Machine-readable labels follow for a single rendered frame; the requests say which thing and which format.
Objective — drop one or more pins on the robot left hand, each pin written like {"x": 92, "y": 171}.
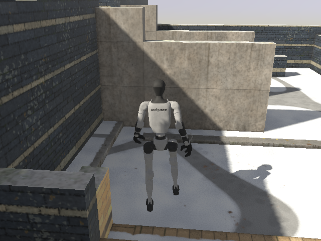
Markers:
{"x": 136, "y": 140}

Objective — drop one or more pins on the right robot forearm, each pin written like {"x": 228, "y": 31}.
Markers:
{"x": 184, "y": 135}

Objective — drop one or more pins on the robot left upper arm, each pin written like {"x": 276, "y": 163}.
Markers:
{"x": 141, "y": 114}

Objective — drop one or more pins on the robot left shin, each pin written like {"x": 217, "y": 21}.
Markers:
{"x": 149, "y": 187}

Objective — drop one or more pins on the left robot forearm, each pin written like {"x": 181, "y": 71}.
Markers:
{"x": 137, "y": 131}

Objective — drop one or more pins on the robot head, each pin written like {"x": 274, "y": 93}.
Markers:
{"x": 159, "y": 88}

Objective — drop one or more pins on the robot right hand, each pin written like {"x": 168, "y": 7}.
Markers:
{"x": 189, "y": 149}

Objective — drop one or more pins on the robot right upper arm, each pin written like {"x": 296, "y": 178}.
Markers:
{"x": 177, "y": 114}

